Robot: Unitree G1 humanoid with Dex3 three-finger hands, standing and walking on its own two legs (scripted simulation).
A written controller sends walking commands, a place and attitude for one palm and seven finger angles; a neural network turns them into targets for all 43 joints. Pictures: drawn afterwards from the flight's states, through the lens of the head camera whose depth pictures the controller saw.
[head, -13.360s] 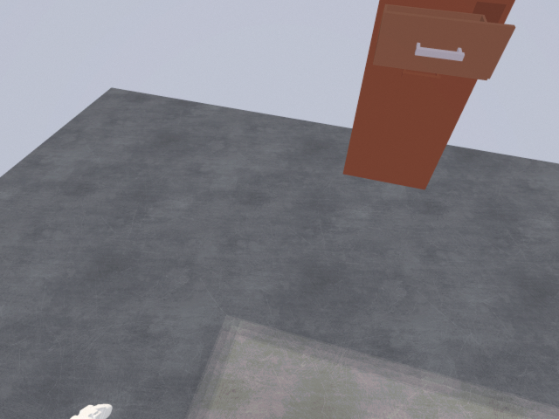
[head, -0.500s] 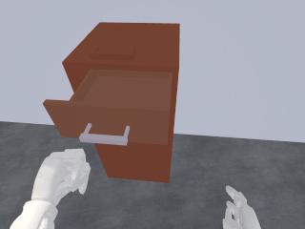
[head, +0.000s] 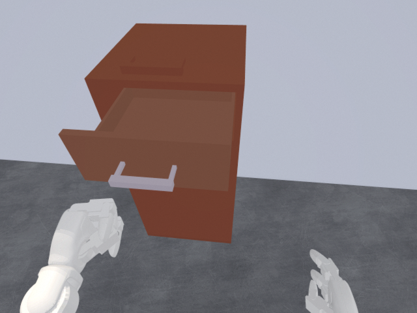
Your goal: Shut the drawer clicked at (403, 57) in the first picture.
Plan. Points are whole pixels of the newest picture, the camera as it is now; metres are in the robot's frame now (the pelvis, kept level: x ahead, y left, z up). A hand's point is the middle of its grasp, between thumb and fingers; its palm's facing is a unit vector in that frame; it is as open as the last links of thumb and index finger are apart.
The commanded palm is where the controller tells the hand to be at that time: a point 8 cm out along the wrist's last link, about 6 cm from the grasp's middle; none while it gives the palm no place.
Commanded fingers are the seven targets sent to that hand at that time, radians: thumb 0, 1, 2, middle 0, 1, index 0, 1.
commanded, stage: bring the fist close to the handle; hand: left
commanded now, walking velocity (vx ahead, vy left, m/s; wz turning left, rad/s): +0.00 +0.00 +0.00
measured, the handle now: (144, 175) +0.40 +0.19 +0.03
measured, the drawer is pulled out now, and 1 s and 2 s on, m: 0.20 0.20 0.14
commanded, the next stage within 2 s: push the drawer shut in 1.18 s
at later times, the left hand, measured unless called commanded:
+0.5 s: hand (137, 218) +0.27 +0.17 +0.06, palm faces +0.00 -1.00 -0.05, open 3.3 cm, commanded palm +0.25 +0.22 +0.06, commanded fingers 0.00 0.90 0.90 -1.40 -1.60 -1.40 -1.60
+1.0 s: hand (147, 211) +0.30 +0.16 +0.03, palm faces -0.01 -1.00 -0.05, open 3.3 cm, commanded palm +0.28 +0.22 +0.04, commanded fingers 0.00 0.90 0.90 -1.40 -1.60 -1.40 -1.60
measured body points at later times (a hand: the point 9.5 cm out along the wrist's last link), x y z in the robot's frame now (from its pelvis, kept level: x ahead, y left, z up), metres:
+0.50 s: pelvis +0.00 +0.01 -0.01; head +0.02 -0.01 +0.44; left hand +0.26 +0.22 +0.07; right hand +0.16 -0.23 -0.10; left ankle -0.01 +0.13 -0.72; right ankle +0.01 -0.10 -0.72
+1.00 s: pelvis +0.00 +0.01 -0.02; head +0.05 -0.01 +0.42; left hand +0.30 +0.22 +0.04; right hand +0.13 -0.24 -0.13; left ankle -0.01 +0.13 -0.72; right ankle +0.01 -0.10 -0.72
